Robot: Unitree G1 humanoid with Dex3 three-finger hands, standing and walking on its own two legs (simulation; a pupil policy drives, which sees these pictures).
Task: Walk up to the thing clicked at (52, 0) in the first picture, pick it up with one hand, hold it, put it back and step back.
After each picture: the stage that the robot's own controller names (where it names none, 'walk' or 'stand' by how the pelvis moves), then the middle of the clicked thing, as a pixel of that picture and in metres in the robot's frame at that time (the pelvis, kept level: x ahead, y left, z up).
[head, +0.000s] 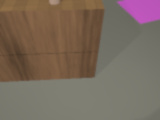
stand; out of the picture +1.03 +0.18 +0.03
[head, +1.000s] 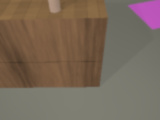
walk; (53, 1) +0.94 +0.20 +0.04
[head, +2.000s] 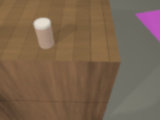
walk; (44, 33) +0.57 +0.19 +0.05
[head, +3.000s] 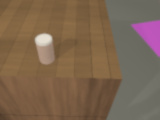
stand; (45, 49) +0.53 +0.17 +0.03
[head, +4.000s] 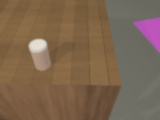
stand; (40, 55) +0.49 +0.18 +0.03
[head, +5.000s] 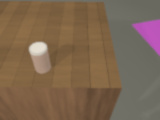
stand; (40, 58) +0.48 +0.18 +0.03
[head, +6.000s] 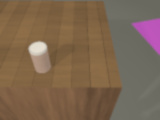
stand; (40, 58) +0.48 +0.18 +0.03
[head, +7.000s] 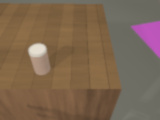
rise first; (40, 59) +0.47 +0.19 +0.03
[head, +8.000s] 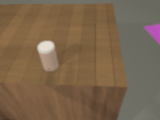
go down; (48, 56) +0.49 +0.19 +0.03
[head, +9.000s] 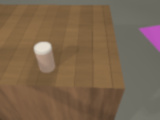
go down; (45, 57) +0.49 +0.18 +0.04
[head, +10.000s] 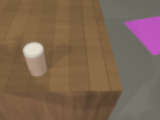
go down; (35, 60) +0.46 +0.17 +0.04
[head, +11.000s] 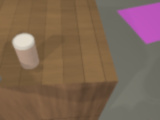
close in; (27, 52) +0.47 +0.18 +0.05
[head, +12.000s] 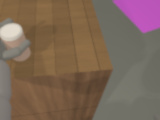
close; (16, 43) +0.48 +0.19 +0.08
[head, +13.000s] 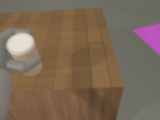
lift; (26, 56) +0.35 +0.17 +0.20
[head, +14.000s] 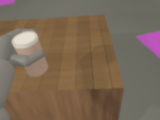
hold; (31, 54) +0.34 +0.16 +0.22
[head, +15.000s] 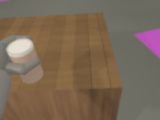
hold; (26, 61) +0.33 +0.17 +0.20
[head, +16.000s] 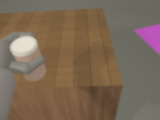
crouch; (29, 59) +0.34 +0.16 +0.19
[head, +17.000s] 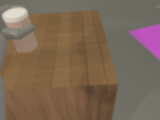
crouch; (21, 30) +0.42 +0.18 +0.25
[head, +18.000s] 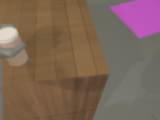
lower; (12, 47) +0.47 +0.20 +0.09
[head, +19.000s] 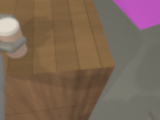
lower; (12, 39) +0.48 +0.19 +0.08
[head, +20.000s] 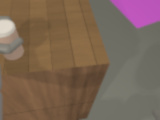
lower; (8, 40) +0.48 +0.20 +0.08
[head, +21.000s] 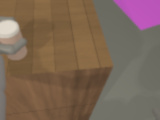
lower; (12, 41) +0.48 +0.20 +0.08
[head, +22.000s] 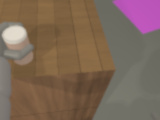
loosen; (19, 46) +0.46 +0.18 +0.08
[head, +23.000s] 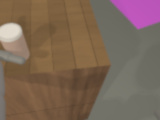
withdraw; (14, 44) +0.47 +0.18 +0.08
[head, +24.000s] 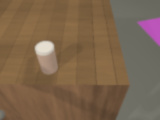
sink last; (47, 58) +0.45 +0.17 +0.05
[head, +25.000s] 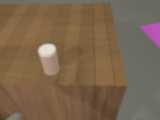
stand; (49, 59) +0.47 +0.17 +0.04
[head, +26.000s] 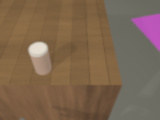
stand; (41, 59) +0.45 +0.18 +0.03
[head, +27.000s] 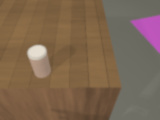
stand; (40, 62) +0.44 +0.18 +0.03
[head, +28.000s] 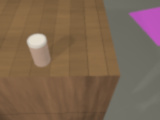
walk; (39, 50) +0.48 +0.17 +0.04
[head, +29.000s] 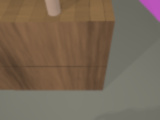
walk; (52, 2) +0.78 +0.17 +0.05
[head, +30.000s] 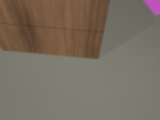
walk; out of the picture +1.18 +0.10 +0.05
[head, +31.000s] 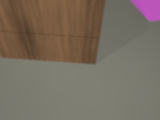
stand; out of the picture +1.21 +0.13 +0.04
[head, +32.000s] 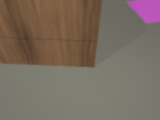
stand; out of the picture +1.20 +0.15 +0.03
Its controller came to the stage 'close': yes
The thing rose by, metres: 0.22
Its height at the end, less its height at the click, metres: +0.00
